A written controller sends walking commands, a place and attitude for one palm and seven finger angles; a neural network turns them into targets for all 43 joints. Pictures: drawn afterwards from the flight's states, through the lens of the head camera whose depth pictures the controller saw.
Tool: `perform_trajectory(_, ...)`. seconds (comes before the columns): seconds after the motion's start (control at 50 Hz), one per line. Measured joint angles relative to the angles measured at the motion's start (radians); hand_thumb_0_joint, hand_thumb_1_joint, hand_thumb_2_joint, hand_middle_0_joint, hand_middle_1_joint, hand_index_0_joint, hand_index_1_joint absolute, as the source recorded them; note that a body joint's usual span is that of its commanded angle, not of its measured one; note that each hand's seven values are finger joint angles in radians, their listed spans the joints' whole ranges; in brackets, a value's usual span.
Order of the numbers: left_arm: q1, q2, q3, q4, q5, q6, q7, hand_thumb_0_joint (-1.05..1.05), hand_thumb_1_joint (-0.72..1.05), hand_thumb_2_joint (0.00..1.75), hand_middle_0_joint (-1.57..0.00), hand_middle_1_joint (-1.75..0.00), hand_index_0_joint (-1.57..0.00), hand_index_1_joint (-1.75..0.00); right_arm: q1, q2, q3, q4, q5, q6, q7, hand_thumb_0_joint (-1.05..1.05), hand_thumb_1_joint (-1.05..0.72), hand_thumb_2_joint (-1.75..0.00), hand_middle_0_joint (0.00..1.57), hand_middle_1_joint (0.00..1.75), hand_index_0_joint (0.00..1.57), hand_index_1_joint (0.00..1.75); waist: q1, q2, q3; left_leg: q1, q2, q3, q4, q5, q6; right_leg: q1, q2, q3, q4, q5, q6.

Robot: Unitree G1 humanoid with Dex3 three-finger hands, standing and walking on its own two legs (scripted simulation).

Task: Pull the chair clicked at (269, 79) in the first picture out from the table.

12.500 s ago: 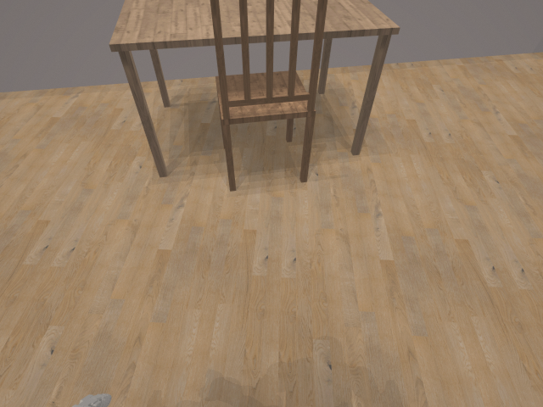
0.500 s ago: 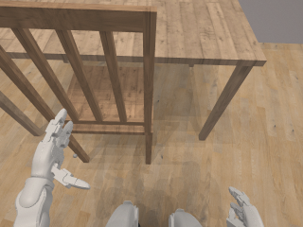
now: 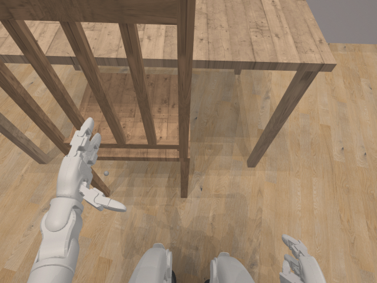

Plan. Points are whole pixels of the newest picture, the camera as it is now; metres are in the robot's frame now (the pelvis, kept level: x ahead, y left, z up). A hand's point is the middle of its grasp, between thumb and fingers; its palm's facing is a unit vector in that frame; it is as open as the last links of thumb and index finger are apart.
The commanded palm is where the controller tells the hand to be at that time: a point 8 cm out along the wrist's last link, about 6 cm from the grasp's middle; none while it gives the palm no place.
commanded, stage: aim the fingers beside a spindle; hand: left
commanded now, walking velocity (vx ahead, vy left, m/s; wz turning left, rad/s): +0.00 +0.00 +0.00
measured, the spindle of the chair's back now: (103, 98) +0.50 +0.22 +0.05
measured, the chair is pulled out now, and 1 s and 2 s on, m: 0.00 0.00 -0.05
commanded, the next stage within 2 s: push the fingers through the gap in 0.88 s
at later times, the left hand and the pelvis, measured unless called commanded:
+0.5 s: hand (112, 163) +0.36 +0.18 +0.01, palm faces +0.01 -1.00 -0.05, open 17.0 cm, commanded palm +0.33 +0.23 +0.01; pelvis +0.00 +0.00 -0.01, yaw -1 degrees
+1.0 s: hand (110, 168) +0.34 +0.18 +0.01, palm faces +0.01 -1.00 -0.04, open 17.0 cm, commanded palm +0.33 +0.23 +0.01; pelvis +0.00 +0.00 -0.01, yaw +0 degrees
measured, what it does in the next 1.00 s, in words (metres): stands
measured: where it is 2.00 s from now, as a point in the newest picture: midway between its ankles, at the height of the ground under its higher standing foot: outside the picture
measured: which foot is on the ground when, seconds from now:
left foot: down 0.00-1.00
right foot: down 0.00-1.00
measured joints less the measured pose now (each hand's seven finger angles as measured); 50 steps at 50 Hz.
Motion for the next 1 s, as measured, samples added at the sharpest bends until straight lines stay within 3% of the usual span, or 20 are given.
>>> perform_trajectory(0.38,-0.132,0.000,0.010,0.126,0.034,-0.025,0.038,-0.01,-0.50,0.30,-0.07,-0.08,-0.06,-0.08,0.003,-0.003,-0.001,0.014,-0.007,0.041,0.010,0.01,-0.90,-0.90,0.20,0.30,0.20,0.30,-0.016,-0.003,-0.007,-0.070,0.004,0.004,0.048,-0.011,0.003,-0.073,0.001,0.002,0.050,-0.011,0.000)
perform_trajectory(0.74,-0.066,0.002,0.008,0.075,0.017,-0.048,0.033,-0.01,-0.50,0.30,-0.07,-0.08,-0.06,-0.08,0.006,-0.003,-0.008,0.012,-0.003,0.054,0.013,0.01,-0.90,-0.90,0.20,0.30,0.20,0.30,-0.011,0.000,-0.004,-0.054,0.006,0.002,0.040,-0.011,0.001,-0.055,0.004,0.002,0.039,-0.009,0.000)
perform_trajectory(1.0,-0.087,0.004,0.001,0.085,0.021,-0.042,0.037,-0.01,-0.50,0.30,-0.07,-0.08,-0.06,-0.08,-0.012,-0.002,-0.004,0.002,-0.003,0.050,0.012,0.01,-0.90,-0.90,0.20,0.30,0.20,0.30,-0.008,0.000,-0.004,-0.061,0.004,0.000,0.047,-0.010,0.003,-0.060,0.002,-0.001,0.046,-0.009,0.001)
